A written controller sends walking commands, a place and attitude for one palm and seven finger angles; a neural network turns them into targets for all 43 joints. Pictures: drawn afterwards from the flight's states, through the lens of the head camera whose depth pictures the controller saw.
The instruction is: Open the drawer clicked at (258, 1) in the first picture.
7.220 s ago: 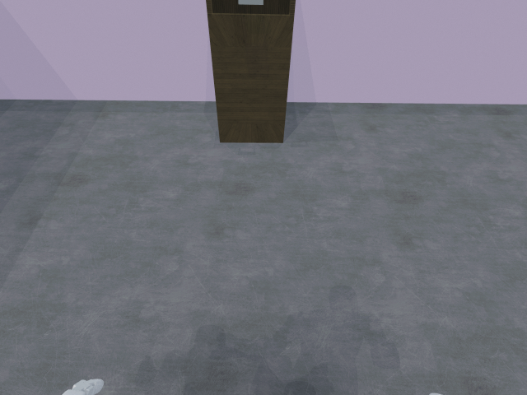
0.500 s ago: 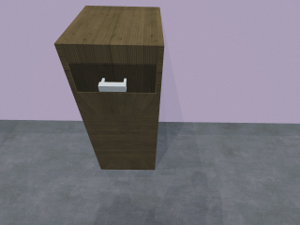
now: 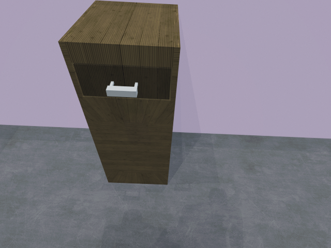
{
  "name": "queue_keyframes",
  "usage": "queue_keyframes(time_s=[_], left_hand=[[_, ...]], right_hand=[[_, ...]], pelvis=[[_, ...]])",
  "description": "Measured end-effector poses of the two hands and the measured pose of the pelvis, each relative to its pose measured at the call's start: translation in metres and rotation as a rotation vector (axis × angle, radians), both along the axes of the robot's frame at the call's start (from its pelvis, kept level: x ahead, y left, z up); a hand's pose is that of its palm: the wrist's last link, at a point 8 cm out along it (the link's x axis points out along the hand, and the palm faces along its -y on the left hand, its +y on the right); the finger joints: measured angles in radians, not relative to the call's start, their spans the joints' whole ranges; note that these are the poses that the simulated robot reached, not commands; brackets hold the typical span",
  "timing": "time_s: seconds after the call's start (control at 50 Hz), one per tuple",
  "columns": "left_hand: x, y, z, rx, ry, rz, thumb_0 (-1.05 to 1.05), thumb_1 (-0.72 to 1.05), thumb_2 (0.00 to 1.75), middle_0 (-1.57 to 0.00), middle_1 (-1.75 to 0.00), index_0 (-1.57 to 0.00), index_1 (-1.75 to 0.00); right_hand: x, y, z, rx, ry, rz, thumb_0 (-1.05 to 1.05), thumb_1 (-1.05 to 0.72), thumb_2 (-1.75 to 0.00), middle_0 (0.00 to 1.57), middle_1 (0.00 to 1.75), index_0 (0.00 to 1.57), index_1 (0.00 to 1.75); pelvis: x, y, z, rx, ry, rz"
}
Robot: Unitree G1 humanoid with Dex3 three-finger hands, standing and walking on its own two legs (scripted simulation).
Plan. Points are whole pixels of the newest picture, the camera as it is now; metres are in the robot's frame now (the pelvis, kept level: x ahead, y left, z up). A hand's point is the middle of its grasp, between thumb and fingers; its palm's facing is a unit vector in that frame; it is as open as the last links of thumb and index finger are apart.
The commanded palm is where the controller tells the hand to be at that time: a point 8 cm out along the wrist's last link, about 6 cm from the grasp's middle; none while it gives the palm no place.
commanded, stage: look again from close up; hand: left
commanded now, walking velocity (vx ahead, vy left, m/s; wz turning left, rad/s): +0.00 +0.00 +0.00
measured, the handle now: (123, 87) +0.63 +0.20 +0.03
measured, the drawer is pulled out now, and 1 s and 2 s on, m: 0.00 0.00 0.00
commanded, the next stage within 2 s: shuffle to correct the standing spot in 0.52 s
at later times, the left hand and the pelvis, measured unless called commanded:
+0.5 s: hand out of the picture +0.00 +0.16 -0.17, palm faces +0.05 -0.98 -0.17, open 7.3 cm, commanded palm none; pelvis +0.01 +0.00 +0.00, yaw +0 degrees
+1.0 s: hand out of the picture +0.01 +0.16 -0.18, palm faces +0.09 -0.98 -0.15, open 7.3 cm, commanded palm none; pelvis +0.07 +0.00 +0.00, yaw +0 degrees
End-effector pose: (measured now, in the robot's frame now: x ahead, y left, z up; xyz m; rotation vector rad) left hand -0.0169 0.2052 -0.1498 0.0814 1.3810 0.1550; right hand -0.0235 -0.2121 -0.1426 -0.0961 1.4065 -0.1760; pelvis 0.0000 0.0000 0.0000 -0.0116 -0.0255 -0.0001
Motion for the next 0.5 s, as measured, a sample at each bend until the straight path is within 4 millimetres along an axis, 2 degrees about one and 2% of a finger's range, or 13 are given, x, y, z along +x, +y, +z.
queue_keyframes(time_s=[0.24,0.5], left_hand=[[0.005,0.011,0.004,0.026,0.016,-0.005,0.0,0.91,0.9,-0.19,-0.3,-0.2,-0.3],[0.013,0.007,0.005,0.017,0.014,-0.008,0.0,0.91,0.9,-0.19,-0.3,-0.2,-0.3]], right_hand=[[0.012,0.004,0.0,0.011,-0.002,0.007,0.0,-0.91,-0.9,0.2,0.3,0.2,0.3],[0.032,-0.002,0.002,-0.003,-0.031,0.022,0.01,-0.91,-0.9,0.2,0.3,0.2,0.3]], pelvis=[[0.007,0.002,0.002,0.001,0.0,0.0],[0.014,0.002,0.003,0.005,-0.005,-0.002]])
